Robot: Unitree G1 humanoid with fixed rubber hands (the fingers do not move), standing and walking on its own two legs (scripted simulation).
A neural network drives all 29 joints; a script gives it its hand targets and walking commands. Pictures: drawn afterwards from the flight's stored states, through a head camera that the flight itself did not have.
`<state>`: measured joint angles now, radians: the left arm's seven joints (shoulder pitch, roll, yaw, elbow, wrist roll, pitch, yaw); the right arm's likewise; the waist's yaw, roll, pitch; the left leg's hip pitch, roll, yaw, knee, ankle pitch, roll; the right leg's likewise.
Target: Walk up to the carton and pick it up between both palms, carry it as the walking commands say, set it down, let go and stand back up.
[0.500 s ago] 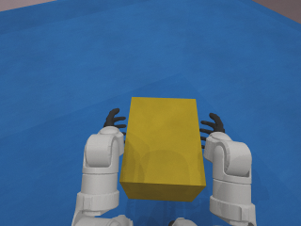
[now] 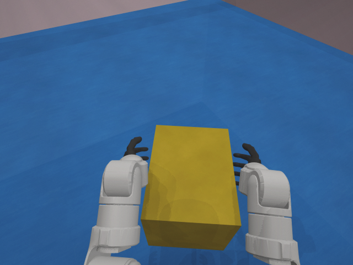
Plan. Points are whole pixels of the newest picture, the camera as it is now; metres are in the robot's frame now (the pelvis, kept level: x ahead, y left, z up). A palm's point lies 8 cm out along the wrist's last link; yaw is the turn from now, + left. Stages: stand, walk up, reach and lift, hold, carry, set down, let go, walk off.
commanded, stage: carry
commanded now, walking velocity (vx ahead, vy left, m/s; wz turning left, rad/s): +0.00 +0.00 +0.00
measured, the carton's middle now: (189, 186) +0.31 -0.01 -0.01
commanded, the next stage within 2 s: none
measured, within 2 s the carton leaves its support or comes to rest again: neither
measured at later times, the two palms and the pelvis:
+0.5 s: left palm (109, 211) +0.20 +0.14 +0.09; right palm (251, 211) +0.21 -0.12 +0.09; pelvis -0.09 +0.01 +0.00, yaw +1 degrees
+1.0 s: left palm (109, 224) +0.18 +0.14 +0.08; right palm (253, 223) +0.19 -0.12 +0.08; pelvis -0.11 +0.00 -0.01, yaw +2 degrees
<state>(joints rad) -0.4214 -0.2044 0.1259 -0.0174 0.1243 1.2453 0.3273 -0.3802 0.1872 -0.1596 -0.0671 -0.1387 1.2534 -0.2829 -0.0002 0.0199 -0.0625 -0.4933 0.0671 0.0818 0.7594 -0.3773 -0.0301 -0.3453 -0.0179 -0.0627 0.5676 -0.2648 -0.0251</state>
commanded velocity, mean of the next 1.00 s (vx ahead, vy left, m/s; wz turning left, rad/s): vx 0.00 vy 0.00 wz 0.00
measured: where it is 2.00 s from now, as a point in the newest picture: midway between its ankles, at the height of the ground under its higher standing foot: outside the picture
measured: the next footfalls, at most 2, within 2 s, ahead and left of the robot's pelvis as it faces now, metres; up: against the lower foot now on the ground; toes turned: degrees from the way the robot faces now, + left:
left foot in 0.10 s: -0.01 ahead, +0.11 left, +0.00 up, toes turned +4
